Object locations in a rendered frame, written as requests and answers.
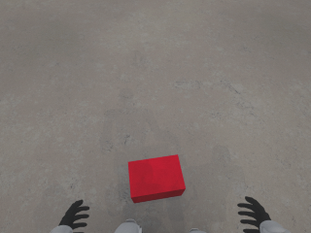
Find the robot left thigh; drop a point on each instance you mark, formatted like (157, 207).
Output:
(129, 227)

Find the left robot hand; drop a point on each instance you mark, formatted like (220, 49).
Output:
(70, 216)

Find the carton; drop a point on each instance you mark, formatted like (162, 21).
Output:
(155, 178)

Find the right robot hand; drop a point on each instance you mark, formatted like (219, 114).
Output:
(258, 213)

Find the right robot forearm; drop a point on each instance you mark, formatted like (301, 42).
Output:
(271, 226)

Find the left robot shin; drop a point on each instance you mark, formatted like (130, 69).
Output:
(130, 220)

